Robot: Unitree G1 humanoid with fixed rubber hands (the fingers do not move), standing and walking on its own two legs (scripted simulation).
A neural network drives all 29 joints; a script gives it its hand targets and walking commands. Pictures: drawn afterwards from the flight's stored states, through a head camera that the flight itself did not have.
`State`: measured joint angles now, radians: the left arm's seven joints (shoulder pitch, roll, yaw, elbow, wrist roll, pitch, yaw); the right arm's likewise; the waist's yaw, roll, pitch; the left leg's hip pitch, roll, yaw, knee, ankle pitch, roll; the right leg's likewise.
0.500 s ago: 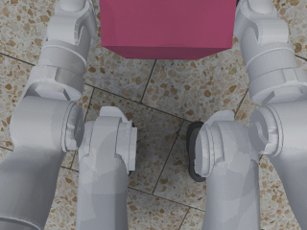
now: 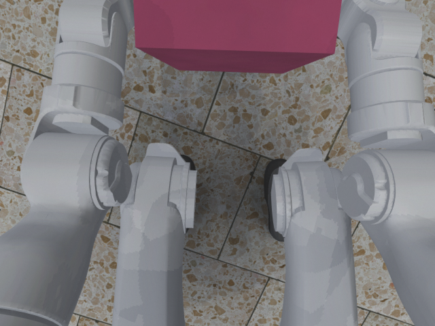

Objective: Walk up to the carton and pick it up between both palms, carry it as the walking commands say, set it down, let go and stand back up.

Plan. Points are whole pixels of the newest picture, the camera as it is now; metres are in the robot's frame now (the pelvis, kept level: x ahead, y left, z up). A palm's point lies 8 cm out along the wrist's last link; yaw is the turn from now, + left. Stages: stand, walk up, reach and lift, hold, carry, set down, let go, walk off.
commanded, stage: reach and lift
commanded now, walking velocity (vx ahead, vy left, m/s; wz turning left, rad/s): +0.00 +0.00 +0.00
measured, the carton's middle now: out of the picture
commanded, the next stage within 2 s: none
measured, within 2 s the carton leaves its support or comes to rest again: neither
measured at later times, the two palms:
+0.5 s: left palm out of the picture +0.55 +0.17 -0.07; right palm out of the picture +0.54 -0.12 -0.08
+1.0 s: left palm out of the picture +0.54 +0.16 +0.00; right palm out of the picture +0.53 -0.13 +0.00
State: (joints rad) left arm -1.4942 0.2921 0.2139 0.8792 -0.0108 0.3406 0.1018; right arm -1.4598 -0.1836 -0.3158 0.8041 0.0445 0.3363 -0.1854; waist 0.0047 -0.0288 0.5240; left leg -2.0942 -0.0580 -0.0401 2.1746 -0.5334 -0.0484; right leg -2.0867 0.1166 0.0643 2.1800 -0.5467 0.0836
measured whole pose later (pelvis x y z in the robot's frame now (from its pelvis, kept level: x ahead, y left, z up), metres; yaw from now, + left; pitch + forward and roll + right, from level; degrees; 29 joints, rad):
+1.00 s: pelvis -0.02 +0.00 +0.08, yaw +1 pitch +23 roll -1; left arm -1.45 0.20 0.31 0.61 0.07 0.53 0.09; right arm -1.37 -0.08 -0.49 0.51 -0.08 0.49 -0.12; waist 0.01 -0.01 0.53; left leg -1.86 -0.08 -0.07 1.89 -0.44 -0.06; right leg -1.84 0.09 0.05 1.90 -0.47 0.07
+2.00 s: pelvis -0.03 +0.00 +0.19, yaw +2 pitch +13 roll -1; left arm -1.23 0.14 0.26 0.59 0.06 0.53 0.10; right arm -1.13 -0.03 -0.44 0.43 -0.10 0.53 -0.11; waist -0.02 0.00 0.52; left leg -1.37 -0.07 -0.07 1.52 -0.38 -0.03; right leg -1.34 0.07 0.07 1.52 -0.41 0.06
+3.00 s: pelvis +0.05 +0.00 +0.33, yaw +3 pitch +12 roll -1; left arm -0.73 -0.02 0.32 0.68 0.22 0.50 0.02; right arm -0.67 0.13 -0.45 0.56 -0.25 0.50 -0.05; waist -0.02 -0.01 0.01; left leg -0.86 -0.06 -0.09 0.96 -0.30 -0.02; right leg -0.83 0.04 0.07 0.96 -0.33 0.03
